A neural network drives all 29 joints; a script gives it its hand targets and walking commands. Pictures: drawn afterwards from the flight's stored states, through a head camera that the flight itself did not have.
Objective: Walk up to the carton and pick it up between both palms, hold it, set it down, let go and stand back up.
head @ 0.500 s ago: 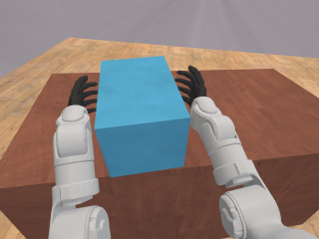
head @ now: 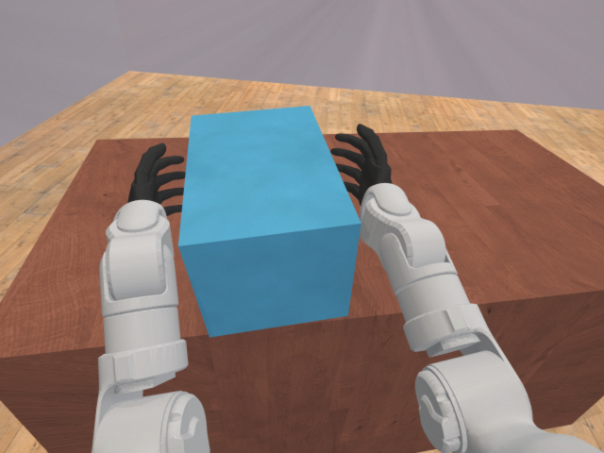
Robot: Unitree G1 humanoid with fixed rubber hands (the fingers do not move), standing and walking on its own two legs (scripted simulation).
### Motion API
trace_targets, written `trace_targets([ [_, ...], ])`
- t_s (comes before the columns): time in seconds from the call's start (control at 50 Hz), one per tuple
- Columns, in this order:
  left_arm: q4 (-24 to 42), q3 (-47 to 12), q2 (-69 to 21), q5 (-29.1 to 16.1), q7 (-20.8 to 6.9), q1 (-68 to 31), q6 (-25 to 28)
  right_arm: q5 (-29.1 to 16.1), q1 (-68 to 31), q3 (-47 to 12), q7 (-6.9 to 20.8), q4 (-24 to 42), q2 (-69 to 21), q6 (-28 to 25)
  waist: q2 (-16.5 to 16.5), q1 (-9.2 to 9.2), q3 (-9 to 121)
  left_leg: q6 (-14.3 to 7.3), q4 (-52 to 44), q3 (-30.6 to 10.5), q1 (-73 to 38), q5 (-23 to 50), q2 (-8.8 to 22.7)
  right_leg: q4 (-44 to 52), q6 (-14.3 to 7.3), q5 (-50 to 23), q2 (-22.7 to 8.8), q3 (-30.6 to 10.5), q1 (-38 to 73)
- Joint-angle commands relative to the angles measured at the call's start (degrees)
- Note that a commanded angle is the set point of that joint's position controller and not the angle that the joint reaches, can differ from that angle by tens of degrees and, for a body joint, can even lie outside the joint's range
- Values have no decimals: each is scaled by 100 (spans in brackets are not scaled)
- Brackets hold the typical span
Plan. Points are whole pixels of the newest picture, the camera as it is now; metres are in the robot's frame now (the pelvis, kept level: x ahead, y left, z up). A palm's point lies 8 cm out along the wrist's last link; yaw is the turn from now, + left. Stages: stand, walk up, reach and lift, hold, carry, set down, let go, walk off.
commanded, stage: hold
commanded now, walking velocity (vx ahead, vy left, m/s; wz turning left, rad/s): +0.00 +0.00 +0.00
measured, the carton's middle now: (264, 209) +0.41 +0.01 +0.18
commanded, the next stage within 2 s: none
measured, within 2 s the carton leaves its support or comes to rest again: neither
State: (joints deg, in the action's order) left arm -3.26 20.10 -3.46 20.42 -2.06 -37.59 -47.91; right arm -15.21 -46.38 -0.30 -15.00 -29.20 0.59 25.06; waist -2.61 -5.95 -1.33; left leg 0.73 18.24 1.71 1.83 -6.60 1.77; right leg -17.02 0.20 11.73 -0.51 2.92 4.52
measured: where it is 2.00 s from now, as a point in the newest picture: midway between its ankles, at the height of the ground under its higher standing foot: outside the picture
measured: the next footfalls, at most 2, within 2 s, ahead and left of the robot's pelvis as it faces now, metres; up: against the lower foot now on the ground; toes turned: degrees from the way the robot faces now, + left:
none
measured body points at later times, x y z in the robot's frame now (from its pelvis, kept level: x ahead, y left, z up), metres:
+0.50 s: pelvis +0.00 +0.00 +0.00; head -0.06 +0.02 +0.45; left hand +0.37 +0.15 +0.22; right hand +0.38 -0.12 +0.24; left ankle +0.05 +0.13 -0.75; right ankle -0.01 -0.12 -0.75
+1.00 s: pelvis +0.00 +0.00 +0.00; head -0.06 +0.02 +0.45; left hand +0.37 +0.15 +0.22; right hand +0.38 -0.12 +0.24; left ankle +0.05 +0.13 -0.75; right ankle -0.01 -0.12 -0.75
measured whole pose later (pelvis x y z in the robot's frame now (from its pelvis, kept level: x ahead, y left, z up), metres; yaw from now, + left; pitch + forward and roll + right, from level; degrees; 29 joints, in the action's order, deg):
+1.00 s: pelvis +0.00 +0.00 +0.00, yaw +0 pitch -10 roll +0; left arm -3.5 20.2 -3.5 20.5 -2.1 -37.7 -48.0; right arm -15.3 -46.6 -0.2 -15.2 -29.3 0.6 25.4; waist -2.6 -5.9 -1.1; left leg 0.8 18.2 1.3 1.8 -6.6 1.6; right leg -17.0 0.1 11.7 -0.4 2.6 4.5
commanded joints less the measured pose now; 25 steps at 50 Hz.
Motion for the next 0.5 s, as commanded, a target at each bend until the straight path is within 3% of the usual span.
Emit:
trace_targets([
  [0.0, 641, -2999, -2716, -979, -771, -4280, 479, -494, -3791, -2053, 418, 1387, -3311, -177, 402, -35, 2130, 139, -4, 130, -1254, 865, -389, 261, 408, -1108, 424, 170, -514],
  [0.48, 600, -2982, -2722, -978, -778, -4324, 482, -493, -3813, -2028, 420, 1343, -3321, -156, 405, -28, 2121, 132, -20, 125, -1226, 813, -387, 266, 404, -1053, 424, 163, -530],
])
